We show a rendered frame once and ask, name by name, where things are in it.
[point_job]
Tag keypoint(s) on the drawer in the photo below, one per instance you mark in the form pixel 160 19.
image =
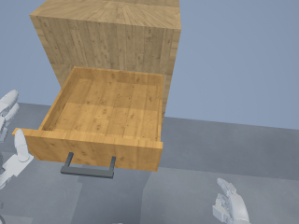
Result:
pixel 102 113

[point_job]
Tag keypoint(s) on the robot left hand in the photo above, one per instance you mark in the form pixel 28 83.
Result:
pixel 17 163

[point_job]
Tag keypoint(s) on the robot right hand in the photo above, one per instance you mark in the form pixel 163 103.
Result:
pixel 234 206

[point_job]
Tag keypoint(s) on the cabinet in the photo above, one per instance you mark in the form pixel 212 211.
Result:
pixel 139 36

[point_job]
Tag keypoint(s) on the handle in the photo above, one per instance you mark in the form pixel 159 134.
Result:
pixel 69 170

